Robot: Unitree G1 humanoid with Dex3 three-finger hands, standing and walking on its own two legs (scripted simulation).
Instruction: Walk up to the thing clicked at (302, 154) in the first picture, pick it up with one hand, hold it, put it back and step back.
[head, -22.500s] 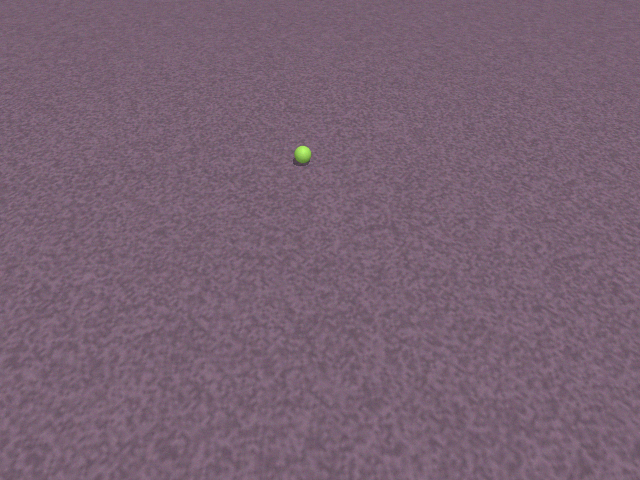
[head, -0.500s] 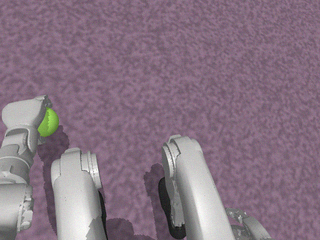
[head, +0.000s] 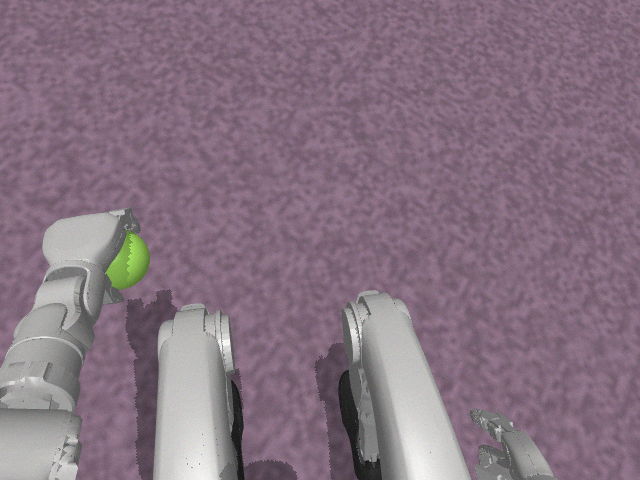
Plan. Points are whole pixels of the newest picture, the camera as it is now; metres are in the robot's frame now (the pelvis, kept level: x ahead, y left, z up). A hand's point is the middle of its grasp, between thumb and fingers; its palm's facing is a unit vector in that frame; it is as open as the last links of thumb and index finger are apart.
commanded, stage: lift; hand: left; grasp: from above
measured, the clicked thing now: (116, 259) +0.41 +0.26 -0.14
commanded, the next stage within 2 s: hold in 1.22 s
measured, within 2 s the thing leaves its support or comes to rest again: neither
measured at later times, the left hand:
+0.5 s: hand out of the picture +0.35 +0.27 +0.08, palm faces -0.39 -0.13 -0.91, open 10.9 cm
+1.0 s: hand out of the picture +0.35 +0.26 +0.22, palm faces -0.44 -0.12 -0.89, open 10.9 cm
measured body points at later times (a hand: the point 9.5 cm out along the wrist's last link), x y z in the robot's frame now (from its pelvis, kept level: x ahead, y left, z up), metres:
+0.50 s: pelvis +0.02 +0.01 +0.17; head +0.13 +0.04 +0.60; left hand +0.37 +0.28 +0.13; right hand +0.17 -0.24 +0.05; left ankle +0.10 +0.14 -0.36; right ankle +0.10 -0.12 -0.36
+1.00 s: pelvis +0.06 +0.01 +0.30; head +0.12 +0.02 +0.75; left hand +0.37 +0.26 +0.27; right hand +0.17 -0.24 +0.18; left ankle +0.10 +0.14 -0.36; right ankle +0.10 -0.12 -0.36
